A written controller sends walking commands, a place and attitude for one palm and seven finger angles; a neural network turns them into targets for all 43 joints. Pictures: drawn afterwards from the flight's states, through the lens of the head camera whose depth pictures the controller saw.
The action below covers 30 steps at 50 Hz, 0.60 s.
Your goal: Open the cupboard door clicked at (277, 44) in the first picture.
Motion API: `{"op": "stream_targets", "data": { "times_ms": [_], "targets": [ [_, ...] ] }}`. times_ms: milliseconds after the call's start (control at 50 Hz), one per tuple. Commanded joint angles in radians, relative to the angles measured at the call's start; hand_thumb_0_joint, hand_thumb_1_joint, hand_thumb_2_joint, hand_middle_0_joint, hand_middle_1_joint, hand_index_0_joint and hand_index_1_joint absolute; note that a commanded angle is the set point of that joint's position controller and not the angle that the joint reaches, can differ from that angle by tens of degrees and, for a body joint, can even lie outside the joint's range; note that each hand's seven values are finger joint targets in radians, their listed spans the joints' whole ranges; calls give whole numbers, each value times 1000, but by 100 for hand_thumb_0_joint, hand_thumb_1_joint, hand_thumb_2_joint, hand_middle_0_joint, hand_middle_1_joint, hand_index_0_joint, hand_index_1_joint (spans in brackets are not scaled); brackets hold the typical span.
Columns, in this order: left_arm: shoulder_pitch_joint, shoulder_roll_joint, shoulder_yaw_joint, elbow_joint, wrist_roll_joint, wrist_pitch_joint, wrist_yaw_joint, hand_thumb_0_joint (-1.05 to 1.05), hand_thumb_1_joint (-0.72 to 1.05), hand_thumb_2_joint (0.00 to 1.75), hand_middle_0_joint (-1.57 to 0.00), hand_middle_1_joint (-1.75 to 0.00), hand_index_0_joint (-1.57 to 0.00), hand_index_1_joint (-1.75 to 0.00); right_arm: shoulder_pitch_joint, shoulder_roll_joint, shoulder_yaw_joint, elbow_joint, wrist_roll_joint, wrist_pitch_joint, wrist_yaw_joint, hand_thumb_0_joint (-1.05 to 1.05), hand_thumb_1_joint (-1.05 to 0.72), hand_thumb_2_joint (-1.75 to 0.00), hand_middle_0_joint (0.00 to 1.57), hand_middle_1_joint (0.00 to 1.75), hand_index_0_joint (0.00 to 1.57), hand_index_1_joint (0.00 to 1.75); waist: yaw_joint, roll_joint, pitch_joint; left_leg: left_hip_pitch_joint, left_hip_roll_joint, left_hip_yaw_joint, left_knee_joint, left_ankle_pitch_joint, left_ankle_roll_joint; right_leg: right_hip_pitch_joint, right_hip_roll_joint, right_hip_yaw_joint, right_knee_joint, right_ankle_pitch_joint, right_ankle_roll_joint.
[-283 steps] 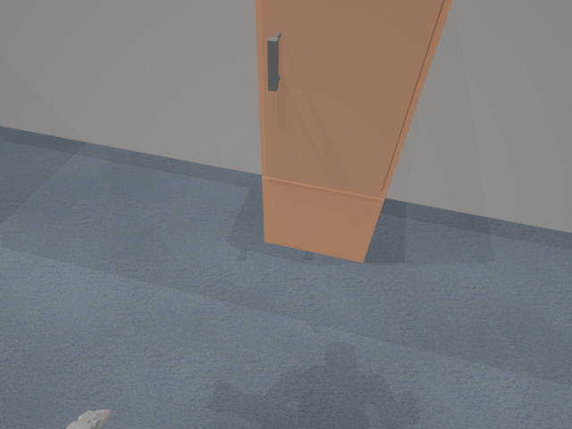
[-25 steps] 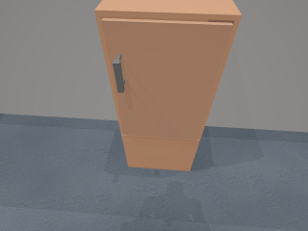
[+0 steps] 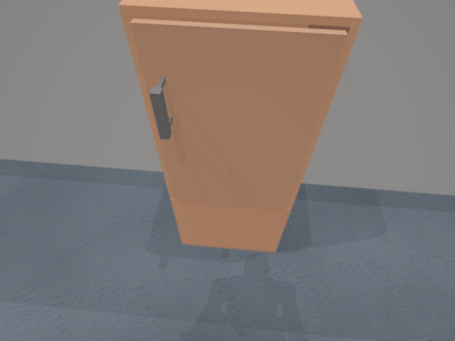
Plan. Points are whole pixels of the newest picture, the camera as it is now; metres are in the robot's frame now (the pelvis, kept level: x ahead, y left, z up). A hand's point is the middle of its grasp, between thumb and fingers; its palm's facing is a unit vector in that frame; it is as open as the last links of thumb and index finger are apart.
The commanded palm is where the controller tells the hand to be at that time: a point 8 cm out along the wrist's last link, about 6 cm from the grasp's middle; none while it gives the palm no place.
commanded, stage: come to a stop and stand still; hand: left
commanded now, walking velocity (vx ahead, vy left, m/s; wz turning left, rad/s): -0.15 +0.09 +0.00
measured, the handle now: (163, 108) +0.56 +0.18 +0.08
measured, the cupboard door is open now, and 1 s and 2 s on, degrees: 0 0 0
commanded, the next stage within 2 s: look again from close up in 0.78 s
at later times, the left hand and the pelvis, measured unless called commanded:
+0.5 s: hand out of the picture +0.01 +0.23 -0.17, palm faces +0.03 -0.97 -0.24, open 7.4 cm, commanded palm none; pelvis -0.06 +0.04 +0.00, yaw +0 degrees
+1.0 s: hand out of the picture -0.12 +0.20 -0.17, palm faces +0.03 -0.98 -0.18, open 7.4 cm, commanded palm none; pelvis -0.08 +0.04 +0.00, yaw +1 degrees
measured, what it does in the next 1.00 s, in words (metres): shifts its weight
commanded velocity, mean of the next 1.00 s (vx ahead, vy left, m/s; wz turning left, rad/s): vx -0.01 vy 0.01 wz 0.00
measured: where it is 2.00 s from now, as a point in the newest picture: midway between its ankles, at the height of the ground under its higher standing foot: outside the picture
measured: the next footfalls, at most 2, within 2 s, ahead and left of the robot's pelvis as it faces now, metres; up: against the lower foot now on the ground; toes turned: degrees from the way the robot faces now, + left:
none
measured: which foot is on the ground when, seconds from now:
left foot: down 0.00-1.00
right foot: down 0.00-1.00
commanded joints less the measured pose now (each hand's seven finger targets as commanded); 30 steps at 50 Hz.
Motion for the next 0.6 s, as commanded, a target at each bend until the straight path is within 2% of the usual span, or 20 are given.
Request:
{"op": "stream_targets", "data": {
  "times_ms": [0,40,100,140,180,200,220,240,260,280,300,320,340,360,400,480,500,540,580],
  "targets": [
    [68,158,41,-58,-1,-2,26,0,90,90,-20,-30,-20,-30,54,-98,-28,-55,7,-9,-16,0,-90,-90,20,30,20,30,1,-7,-93,28,65,-8,11,570,23,83,-158,108,17,898,-36],
    [67,160,46,-72,2,6,28,0,90,90,-20,-30,-20,-30,43,-99,-34,-69,5,-1,-15,0,-90,-90,20,30,20,30,5,-6,-89,16,64,-4,36,561,25,69,-166,115,19,863,-38],
    [49,157,49,-93,6,18,27,0,90,90,-20,-30,-20,-30,25,-95,-40,-94,1,6,-10,0,-90,-90,20,30,20,30,6,-26,-98,16,61,-10,36,493,26,33,-174,126,11,742,-52],
    [37,151,47,-106,9,21,26,0,90,90,-20,-30,-20,-30,16,-95,-41,-107,-1,5,-8,0,-90,-90,20,30,20,30,3,-26,-100,24,65,-15,31,501,31,18,-164,121,10,695,-47],
    [15,137,44,-118,7,23,23,0,90,90,-20,-30,-20,-30,7,-104,-42,-112,-3,5,-8,0,-90,-90,20,30,20,30,-1,-24,-96,53,82,-36,7,510,39,-27,-139,116,5,578,-43],
    [77,146,40,-91,4,0,49,0,90,90,-20,-30,-20,-30,-78,-157,-54,-178,13,2,5,0,-90,-90,20,30,20,30,20,25,-67,-1,89,-6,159,453,15,-36,-169,177,-70,813,-14],
    [39,206,45,-123,8,-12,45,0,90,90,-20,-30,-20,-30,-76,-126,-41,-225,13,6,15,0,-90,-90,20,30,20,30,-6,-6,-49,-108,38,-3,164,239,11,30,-235,206,-62,924,-45],
    [13,190,42,-144,11,-14,39,0,90,90,-20,-30,-20,-30,-23,-80,-40,-216,2,2,16,0,-90,-90,20,30,20,30,-29,-98,-137,-109,15,-10,91,95,25,92,-242,189,1,1027,-68],
    [-20,172,33,-159,5,-10,37,0,90,90,-20,-30,-20,-30,1,-90,-40,-210,3,2,14,0,-90,-90,20,30,20,30,-34,-117,-170,-66,14,-20,21,156,36,106,-210,133,42,965,-61],
    [-17,168,31,-174,3,-7,35,0,90,90,-20,-30,-20,-30,6,-109,-45,-208,2,-1,13,0,-90,-90,20,30,20,30,-25,-83,-176,-16,34,-35,6,304,47,82,-169,111,63,873,-41],
    [-25,162,28,-182,1,-2,33,0,90,90,-20,-30,-20,-30,6,-131,-48,-208,0,0,10,0,-90,-90,20,30,20,30,-21,-28,-159,12,64,-58,15,423,56,36,-139,90,54,696,-30],
    [-38,159,27,-187,5,9,32,0,90,90,-20,-30,-20,-30,0,-139,-47,-209,-5,-3,10,0,-90,-90,20,30,20,30,-10,88,-127,25,88,-82,4,542,66,-10,-112,70,56,509,-25],
    [-40,158,25,-191,4,18,29,0,90,90,-20,-30,-20,-30,-21,-145,-43,-219,-6,-2,10,0,-90,-90,20,30,20,30,-2,120,-91,10,111,-113,-23,566,81,-37,-82,50,36,324,-15],
    [-37,150,22,-188,5,23,27,0,90,90,-20,-30,-20,-30,-42,-149,-42,-228,-7,-1,9,0,-90,-90,20,30,20,30,7,82,-50,-33,115,-130,-45,489,91,-46,-65,48,2,220,-8],
    [-53,148,18,-195,6,32,17,0,90,90,-20,-30,-20,-30,-62,-156,-39,-241,-7,1,13,0,-90,-90,20,30,20,30,6,40,28,-113,95,-137,-109,220,83,-69,-61,62,-46,112,-9],
    [-61,162,18,-207,10,38,3,0,90,90,-20,-30,-20,-30,-50,-173,-43,-240,-14,2,21,0,-90,-90,20,30,20,30,-1,78,53,-187,89,-176,-229,-148,76,-80,-51,49,-58,17,-8],
    [-47,159,18,-205,11,39,1,0,90,90,-20,-30,-20,-30,-51,-178,-45,-240,-15,4,22,0,-90,-90,20,30,20,30,3,67,57,-204,94,-191,-255,-206,78,-79,-47,43,-57,9,-8],
    [-28,157,18,-203,13,37,-2,0,90,90,-20,-30,-20,-30,-37,-180,-45,-238,-14,3,23,0,-90,-90,20,30,20,30,6,53,22,-205,99,-195,-266,-222,83,-58,-46,33,-53,21,-6],
    [-9,151,19,-194,14,37,-5,0,90,90,-20,-30,-20,-30,-32,-183,-48,-233,-15,4,22,0,-90,-90,20,30,20,30,7,44,20,-213,100,-198,-275,-248,83,-59,-46,36,-62,7,-5]
  ]
}}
